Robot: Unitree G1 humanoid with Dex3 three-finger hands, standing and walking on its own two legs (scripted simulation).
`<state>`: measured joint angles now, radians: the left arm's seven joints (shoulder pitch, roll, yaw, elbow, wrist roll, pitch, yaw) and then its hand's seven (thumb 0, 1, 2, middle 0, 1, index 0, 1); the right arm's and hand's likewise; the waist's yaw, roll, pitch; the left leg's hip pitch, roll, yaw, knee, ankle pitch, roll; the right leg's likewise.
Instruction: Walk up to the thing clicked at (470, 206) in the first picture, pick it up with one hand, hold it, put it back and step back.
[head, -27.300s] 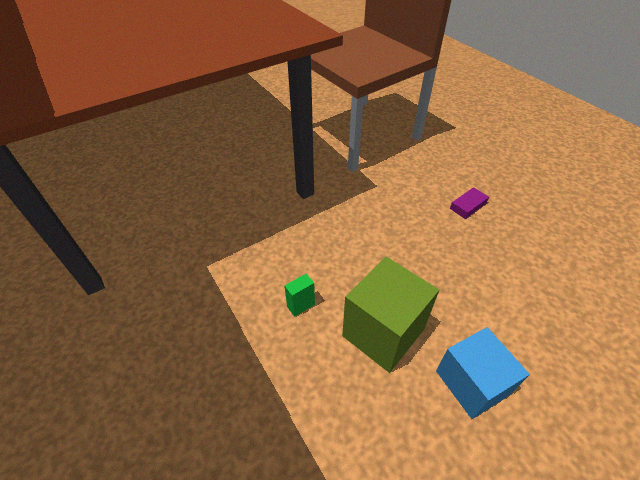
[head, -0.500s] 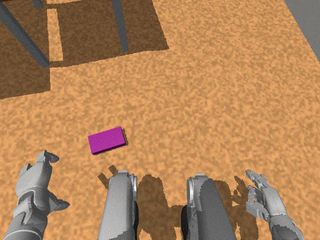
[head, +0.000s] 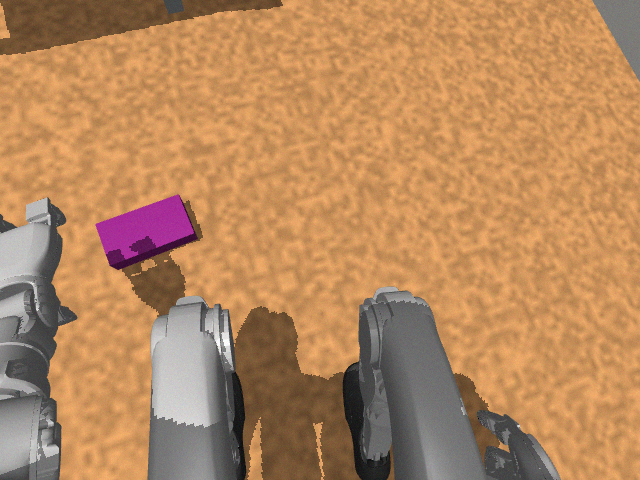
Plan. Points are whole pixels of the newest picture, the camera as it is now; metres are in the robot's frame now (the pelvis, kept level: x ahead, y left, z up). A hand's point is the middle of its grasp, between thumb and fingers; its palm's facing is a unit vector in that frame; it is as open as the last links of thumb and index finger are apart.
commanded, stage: rise first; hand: left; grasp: from above
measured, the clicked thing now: (148, 231) +0.49 +0.29 -0.37
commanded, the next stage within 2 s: none
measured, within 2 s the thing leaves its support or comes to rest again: neither
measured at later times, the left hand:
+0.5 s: hand (79, 261) +0.40 +0.34 -0.22, palm faces -0.40 -0.20 -0.89, open 14.0 cm
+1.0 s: hand (94, 254) +0.42 +0.34 -0.25, palm faces -0.40 -0.20 -0.89, open 13.7 cm
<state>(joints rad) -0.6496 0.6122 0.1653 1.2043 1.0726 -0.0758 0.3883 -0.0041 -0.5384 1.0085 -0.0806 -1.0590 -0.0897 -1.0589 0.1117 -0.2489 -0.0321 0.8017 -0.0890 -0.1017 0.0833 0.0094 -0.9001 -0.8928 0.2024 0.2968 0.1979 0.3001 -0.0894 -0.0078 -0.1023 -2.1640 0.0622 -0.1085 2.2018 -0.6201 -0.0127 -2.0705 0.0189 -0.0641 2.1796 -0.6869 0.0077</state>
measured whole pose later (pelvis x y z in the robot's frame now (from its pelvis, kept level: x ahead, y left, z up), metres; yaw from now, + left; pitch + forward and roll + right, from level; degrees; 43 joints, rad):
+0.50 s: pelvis +0.01 +0.00 -0.05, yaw -2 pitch +33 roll -6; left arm -0.81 0.67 0.21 1.41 1.10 -0.07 0.45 0.00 -0.52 0.97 -0.10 -1.03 -0.11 -1.03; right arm 0.08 -0.24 0.01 0.81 -0.13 -0.12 0.14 0.01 -0.90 -0.89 0.20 0.30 0.20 0.30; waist -0.14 -0.03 -0.06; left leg -2.30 0.06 -0.13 2.36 -0.65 -0.01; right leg -2.20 0.03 -0.07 2.32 -0.71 0.02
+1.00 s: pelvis +0.01 +0.00 -0.07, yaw -3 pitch +32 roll -7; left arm -0.83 0.73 0.25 1.45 1.11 -0.11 0.47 0.00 -0.45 0.91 -0.15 -1.00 -0.16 -0.99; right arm 0.08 -0.27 0.04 0.81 -0.16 -0.11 0.18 0.00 -0.91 -0.90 0.20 0.30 0.20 0.30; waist -0.16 -0.04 -0.01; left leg -2.35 0.07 -0.17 2.44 -0.68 -0.02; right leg -2.24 0.04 -0.10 2.39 -0.73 0.01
